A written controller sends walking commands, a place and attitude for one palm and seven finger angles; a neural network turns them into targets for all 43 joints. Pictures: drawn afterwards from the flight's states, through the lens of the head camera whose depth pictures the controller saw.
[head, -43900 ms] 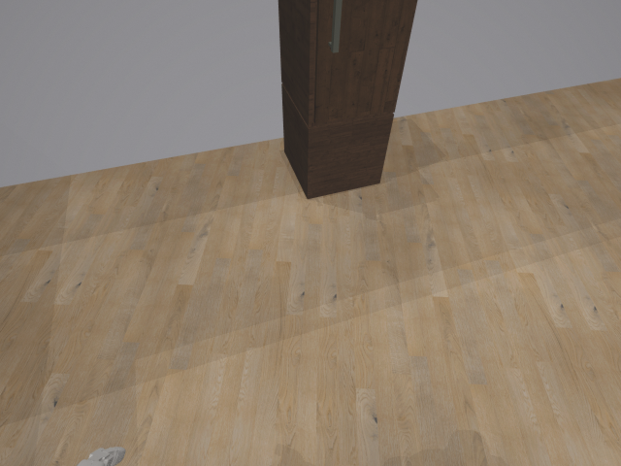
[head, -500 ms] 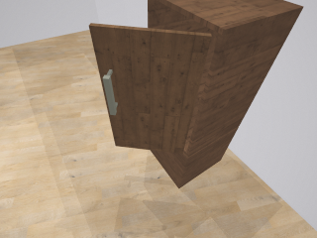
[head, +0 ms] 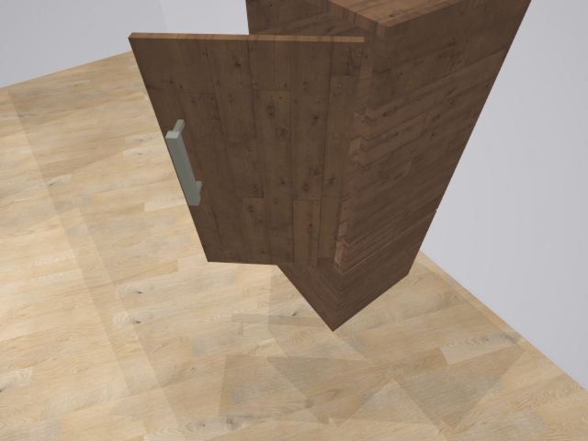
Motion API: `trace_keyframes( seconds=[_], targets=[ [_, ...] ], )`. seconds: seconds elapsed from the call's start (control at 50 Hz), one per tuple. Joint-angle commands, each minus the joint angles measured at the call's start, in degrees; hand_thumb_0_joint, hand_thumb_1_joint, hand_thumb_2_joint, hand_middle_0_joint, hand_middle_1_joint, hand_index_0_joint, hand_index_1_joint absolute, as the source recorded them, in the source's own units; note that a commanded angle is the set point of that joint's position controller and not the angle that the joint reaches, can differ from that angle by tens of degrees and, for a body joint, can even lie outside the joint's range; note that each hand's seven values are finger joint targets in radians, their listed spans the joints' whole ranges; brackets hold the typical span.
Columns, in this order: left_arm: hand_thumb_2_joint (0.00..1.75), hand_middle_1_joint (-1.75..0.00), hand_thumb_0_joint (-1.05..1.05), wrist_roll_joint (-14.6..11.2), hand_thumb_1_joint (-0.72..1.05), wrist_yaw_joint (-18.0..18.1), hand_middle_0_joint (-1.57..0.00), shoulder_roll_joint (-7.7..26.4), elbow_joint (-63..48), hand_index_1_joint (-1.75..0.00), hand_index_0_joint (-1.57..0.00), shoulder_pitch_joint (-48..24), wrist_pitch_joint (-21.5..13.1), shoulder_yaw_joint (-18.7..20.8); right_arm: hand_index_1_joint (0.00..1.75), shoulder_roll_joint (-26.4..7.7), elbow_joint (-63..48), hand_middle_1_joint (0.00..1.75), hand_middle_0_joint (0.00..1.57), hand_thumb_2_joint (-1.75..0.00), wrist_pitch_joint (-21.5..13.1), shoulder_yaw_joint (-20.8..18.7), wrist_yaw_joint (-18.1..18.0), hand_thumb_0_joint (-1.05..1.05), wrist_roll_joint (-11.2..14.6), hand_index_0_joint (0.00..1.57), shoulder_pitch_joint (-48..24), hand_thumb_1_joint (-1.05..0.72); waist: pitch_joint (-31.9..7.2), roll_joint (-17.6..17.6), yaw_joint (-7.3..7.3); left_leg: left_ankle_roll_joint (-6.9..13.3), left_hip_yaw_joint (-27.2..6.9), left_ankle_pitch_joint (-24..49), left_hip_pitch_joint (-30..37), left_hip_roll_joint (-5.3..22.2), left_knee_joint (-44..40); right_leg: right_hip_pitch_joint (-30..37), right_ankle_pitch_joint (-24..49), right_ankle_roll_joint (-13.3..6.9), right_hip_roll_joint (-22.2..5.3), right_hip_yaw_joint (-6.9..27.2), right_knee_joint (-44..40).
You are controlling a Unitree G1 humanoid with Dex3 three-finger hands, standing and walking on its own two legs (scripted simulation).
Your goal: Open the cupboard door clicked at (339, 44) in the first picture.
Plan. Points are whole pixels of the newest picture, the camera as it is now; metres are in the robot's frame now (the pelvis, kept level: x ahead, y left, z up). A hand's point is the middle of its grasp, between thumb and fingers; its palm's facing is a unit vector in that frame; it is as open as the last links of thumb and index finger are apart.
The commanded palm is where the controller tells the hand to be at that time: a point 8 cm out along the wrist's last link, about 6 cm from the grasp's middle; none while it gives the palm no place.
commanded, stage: come to a stop and stand still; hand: left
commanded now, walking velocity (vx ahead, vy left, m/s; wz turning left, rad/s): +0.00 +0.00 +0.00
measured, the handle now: (187, 164) +0.57 +0.22 +0.03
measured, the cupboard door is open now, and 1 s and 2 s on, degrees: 50 50 50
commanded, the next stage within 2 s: look again from close up in 1.46 s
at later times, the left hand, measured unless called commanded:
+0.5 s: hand out of the picture -0.06 +0.20 -0.18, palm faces +0.03 -0.99 -0.16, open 7.4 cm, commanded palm none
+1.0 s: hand out of the picture -0.04 +0.20 -0.17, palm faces +0.03 -0.99 -0.14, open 7.4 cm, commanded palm none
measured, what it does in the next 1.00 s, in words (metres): stands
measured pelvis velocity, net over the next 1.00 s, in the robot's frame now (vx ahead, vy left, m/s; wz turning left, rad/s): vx -0.02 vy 0.05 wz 0.01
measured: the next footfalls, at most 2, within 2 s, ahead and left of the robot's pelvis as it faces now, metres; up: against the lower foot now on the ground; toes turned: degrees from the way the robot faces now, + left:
none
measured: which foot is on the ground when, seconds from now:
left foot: down 0.00-1.00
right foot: down 0.00-1.00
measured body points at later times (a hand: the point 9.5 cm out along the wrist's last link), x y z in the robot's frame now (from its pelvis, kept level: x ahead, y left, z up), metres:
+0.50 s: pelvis -0.04 +0.03 +0.00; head -0.04 +0.05 +0.45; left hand -0.06 +0.25 -0.16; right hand -0.06 -0.19 -0.15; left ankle +0.01 +0.13 -0.73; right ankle +0.02 -0.08 -0.73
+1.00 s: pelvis -0.02 +0.05 +0.01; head -0.01 +0.06 +0.46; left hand -0.04 +0.25 -0.16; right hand -0.01 -0.18 -0.15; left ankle +0.01 +0.13 -0.73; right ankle +0.02 -0.08 -0.73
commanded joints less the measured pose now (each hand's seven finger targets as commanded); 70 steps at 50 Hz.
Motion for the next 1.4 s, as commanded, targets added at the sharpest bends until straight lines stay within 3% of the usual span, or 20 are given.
trace_keyframes(
  seconds=[0.0,0.04,0.06,0.08,0.14,0.22,0.38,0.5,0.66,0.78,0.9,1.0,1.12,1.18,1.24,1.38],
  targets=[
    [0.9,-0.3,0.0,-0.7,0.9,-0.2,-0.2,7.9,-3.6,-0.3,-0.2,0.3,0.2,1.1,0.3,-3.0,-3.0,0.3,0.2,-0.9,-0.1,-0.3,0.8,0.0,-1.0,0.2,5.6,-0.9,-0.3,-2.0,-0.93,0.9,-3.0,5.1,4.1,2.0,-6.5,-6.4,-1.4,-1.5,-9.2,10.0,-10.8],
    [0.9,-0.3,0.0,-0.3,0.9,-0.4,-0.2,7.6,-4.5,-0.3,-0.2,0.4,0.9,1.3,0.3,-5.1,-4.0,0.3,0.2,-0.9,-0.1,-0.4,1.2,0.0,-1.5,0.2,4.3,-0.9,5.4,0.5,-0.14,1.8,-5.8,-2.7,-3.1,3.8,-10.3,-8.9,-15.8,-0.6,-6.7,9.1,-12.7],
    [0.9,-0.3,0.0,-0.1,0.9,-0.5,-0.2,7.9,-4.5,-0.3,-0.2,1.3,1.1,1.4,0.3,-5.5,-4.4,0.3,0.2,-0.9,0.0,-0.5,1.3,0.0,-1.7,0.2,4.0,-0.9,6.1,0.8,0.28,2.1,-6.7,-6.0,-5.6,3.3,-11.4,-8.6,-17.9,-0.3,-6.0,9.5,-12.3],
    [0.9,-0.3,0.0,-0.1,0.9,-0.6,-0.2,7.7,-4.5,-0.3,-0.2,2.6,1.0,1.4,0.3,-5.3,-4.3,0.3,0.2,-0.9,-0.1,-0.4,1.3,0.0,-1.7,0.2,4.3,-0.9,5.2,1.8,0.6,2.4,-6.6,-5.7,-6.0,3.4,-12.2,-7.2,-16.1,-0.1,-5.7,9.1,-11.9],
    [0.9,-0.3,0.0,-0.2,0.9,-1.0,-0.2,7.6,-4.5,-0.3,-0.2,4.1,1.0,1.6,0.3,-5.8,-4.6,0.3,0.2,-0.9,-0.2,-0.2,1.2,0.0,-1.9,0.2,5.6,-0.9,2.4,-1.6,0.6,2.5,-6.8,-6.9,-6.8,2.5,-11.8,-5.4,-17.3,0.1,-5.8,9.6,-12.5],
    [0.9,-0.3,0.0,-0.4,0.9,-1.3,-0.2,7.2,-4.5,-0.3,-0.2,5.0,0.7,1.5,0.3,-5.4,-3.9,0.3,0.2,-0.9,-0.7,0.2,1.0,0.0,-1.8,0.2,7.1,-0.9,0.5,-0.1,0.4,2.5,-7.4,-5.4,-6.1,2.9,-12.6,-4.6,-14.8,0.1,-5.8,9.1,-12.2],
    [0.9,-0.3,0.0,-0.3,0.9,-1.5,-0.2,5.2,-1.9,-0.3,-0.2,8.9,0.5,1.0,0.3,-4.8,-1.3,0.3,0.2,-0.9,-1.0,0.5,0.7,0.0,-1.5,0.2,8.3,-0.9,1.4,0.1,1.48,2.8,-9.3,-8.8,-10.3,3.7,-15.7,-1.3,-12.0,0.6,-5.0,8.0,-11.0],
    [0.9,-0.3,0.0,-0.4,0.9,-1.4,-0.2,4.0,0.0,-0.3,-0.2,10.5,0.1,0.7,0.3,-4.2,0.8,0.3,0.2,-0.9,-1.5,0.6,0.6,0.0,-1.3,0.2,9.5,-0.9,-0.7,1.2,1.44,2.8,-10.4,-8.4,-9.3,4.3,-16.7,-0.2,-9.1,0.6,-4.9,7.6,-9.7],
    [0.9,-0.3,0.0,-0.2,0.9,-1.2,-0.2,2.5,2.2,-0.3,-0.2,12.4,-0.1,0.3,0.3,-3.8,2.1,0.3,0.2,-0.9,-1.6,0.5,0.4,0.0,-1.1,0.2,8.9,-0.9,1.0,1.8,1.66,2.9,-11.2,-10.1,-9.7,4.8,-18.7,-0.1,-6.2,1.0,-4.6,7.3,-9.2],
    [0.9,-0.3,0.0,-0.1,0.9,-1.1,-0.2,2.3,2.5,-0.3,-0.2,12.5,-0.4,0.2,0.3,-3.1,2.3,0.3,0.2,-0.9,-1.7,0.4,0.5,0.0,-0.9,0.2,8.5,-0.9,1.7,-0.9,1.39,2.9,-10.5,-7.2,-7.9,4.3,-17.6,-1.5,-5.5,1.0,-5.2,8.2,-10.5],
    [0.9,-0.3,0.0,-0.1,0.9,-1.0,-0.2,2.1,2.5,-0.3,-0.2,12.1,-0.6,0.0,0.3,-3.4,2.5,0.3,0.2,-0.9,-2.2,0.7,0.4,0.0,-0.8,0.2,7.8,-0.9,1.4,-0.5,1.39,2.8,-10.1,-3.3,-6.2,4.6,-18.2,-0.5,-0.3,1.0,-5.4,8.0,-10.1],
    [0.9,-0.3,0.0,-0.3,0.9,-1.0,-0.2,2.6,2.8,-0.3,-0.2,11.5,-0.9,-0.2,0.3,-3.5,3.0,0.3,0.2,-0.9,-2.8,1.0,0.3,0.0,-0.6,0.2,7.1,-0.9,-1.4,-0.9,1.56,2.6,-8.5,4.7,-2.8,4.4,-16.7,2.3,5.9,1.1,-6.1,8.0,-10.0],
    [0.9,-0.3,0.0,-0.5,0.9,-0.9,-0.2,3.2,3.0,-0.3,-0.2,10.6,-1.0,-0.3,0.3,-3.6,3.8,0.3,0.2,-0.9,-3.0,1.3,0.2,0.0,-0.5,0.2,6.4,-0.9,-2.0,-1.4,1.58,2.3,-7.2,11.1,-0.1,4.2,-15.5,3.3,8.8,1.3,-6.4,8.1,-10.4],
    [0.9,-0.3,0.0,-0.5,0.9,-0.8,-0.2,3.4,3.0,-0.3,-0.2,9.9,-0.7,-0.3,0.3,-3.6,4.3,0.3,0.2,-0.9,-2.7,1.4,0.2,0.0,-0.6,0.2,6.1,-0.9,-0.5,-0.7,1.68,2.2,-7.5,9.9,-0.5,4.5,-16.3,3.0,7.4,1.4,-6.2,7.8,-10.7],
    [0.9,-0.3,0.0,-0.6,0.9,-0.8,-0.2,3.6,3.0,-0.3,-0.2,9.9,-0.7,-0.3,0.3,-3.8,4.5,0.3,0.2,-0.9,-2.8,1.4,0.2,0.0,-0.6,0.2,6.0,-0.9,-1.5,-0.1,1.73,2.2,-7.3,10.4,0.3,4.5,-16.4,3.7,8.0,1.4,-6.3,7.8,-10.8],
    [0.9,-0.3,0.0,-0.6,0.9,-0.8,-0.2,3.9,3.0,-0.3,-0.2,9.5,-0.7,-0.3,0.3,-3.6,5.1,0.3,0.2,-0.9,-2.8,1.6,0.1,0.0,-0.5,0.2,6.1,-0.9,-1.2,-1.3,1.82,2.2,-6.9,12.4,1.1,4.6,-16.2,4.4,9.4,1.4,-6.3,7.8,-11.2]
  ],
)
